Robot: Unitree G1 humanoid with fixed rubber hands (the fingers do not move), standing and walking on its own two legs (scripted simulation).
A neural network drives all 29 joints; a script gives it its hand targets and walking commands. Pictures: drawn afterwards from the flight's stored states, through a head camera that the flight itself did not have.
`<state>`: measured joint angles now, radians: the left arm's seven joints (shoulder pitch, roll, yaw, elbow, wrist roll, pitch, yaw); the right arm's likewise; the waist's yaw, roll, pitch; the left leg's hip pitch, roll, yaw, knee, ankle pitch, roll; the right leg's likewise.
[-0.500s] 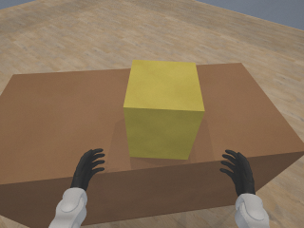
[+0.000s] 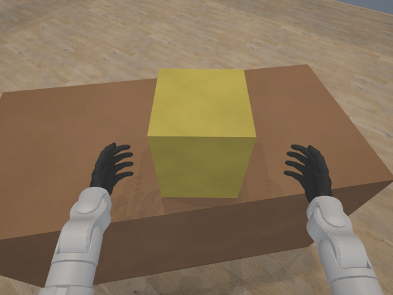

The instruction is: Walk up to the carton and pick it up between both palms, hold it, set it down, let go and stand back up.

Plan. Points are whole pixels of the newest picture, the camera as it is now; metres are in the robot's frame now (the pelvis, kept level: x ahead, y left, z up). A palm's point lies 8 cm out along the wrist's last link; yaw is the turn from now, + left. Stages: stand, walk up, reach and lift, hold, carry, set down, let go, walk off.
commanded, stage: reach and lift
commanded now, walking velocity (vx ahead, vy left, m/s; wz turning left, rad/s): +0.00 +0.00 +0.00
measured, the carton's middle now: (200, 136) +0.46 +0.03 +0.01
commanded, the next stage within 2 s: none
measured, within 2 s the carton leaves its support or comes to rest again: neither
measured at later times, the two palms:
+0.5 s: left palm (101, 126) +0.38 +0.22 +0.13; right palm (315, 141) +0.36 -0.19 +0.11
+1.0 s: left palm (96, 84) +0.44 +0.23 +0.18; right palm (316, 98) +0.43 -0.19 +0.17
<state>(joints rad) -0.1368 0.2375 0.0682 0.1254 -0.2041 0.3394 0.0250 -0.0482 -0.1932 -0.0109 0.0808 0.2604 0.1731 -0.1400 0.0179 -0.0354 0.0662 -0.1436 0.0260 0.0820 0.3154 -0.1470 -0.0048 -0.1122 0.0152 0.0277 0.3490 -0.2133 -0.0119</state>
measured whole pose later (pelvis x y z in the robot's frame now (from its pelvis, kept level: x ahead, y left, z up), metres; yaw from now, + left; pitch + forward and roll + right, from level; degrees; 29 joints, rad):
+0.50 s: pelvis +0.00 +0.00 +0.00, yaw +0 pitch +3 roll +0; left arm -0.52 0.33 0.14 0.24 -0.22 0.57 0.00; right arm -0.43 -0.28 0.01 0.26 0.38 0.32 -0.18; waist -0.02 -0.02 0.00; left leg -0.24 0.03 0.07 0.33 -0.15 0.00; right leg -0.20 0.02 0.02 0.34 -0.20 -0.01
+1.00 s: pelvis +0.00 +0.00 +0.00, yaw +2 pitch +9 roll -1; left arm -0.91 0.42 0.08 0.59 -0.25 0.57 0.05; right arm -0.81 -0.30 -0.04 0.60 0.39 0.37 -0.15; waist -0.05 -0.04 -0.10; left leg -0.39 0.04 0.03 0.37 -0.14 -0.01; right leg -0.32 0.03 -0.01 0.35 -0.19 -0.02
